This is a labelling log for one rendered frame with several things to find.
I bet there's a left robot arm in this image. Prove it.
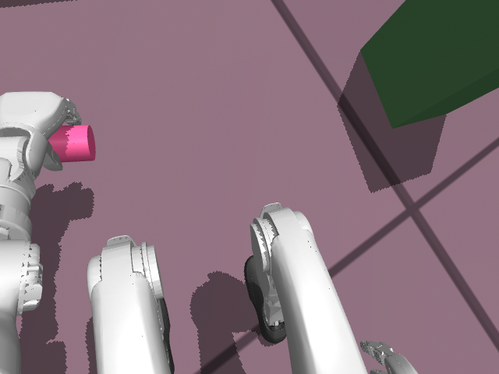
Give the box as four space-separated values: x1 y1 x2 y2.
0 122 48 374

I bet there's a left robot foot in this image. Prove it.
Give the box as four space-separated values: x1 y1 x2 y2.
159 298 175 374

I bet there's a right robot hand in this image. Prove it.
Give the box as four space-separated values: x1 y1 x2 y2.
360 340 419 374

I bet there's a right robot foot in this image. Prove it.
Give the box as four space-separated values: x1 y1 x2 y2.
244 256 286 344

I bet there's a left robot hand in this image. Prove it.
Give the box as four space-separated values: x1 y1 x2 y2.
0 91 82 171

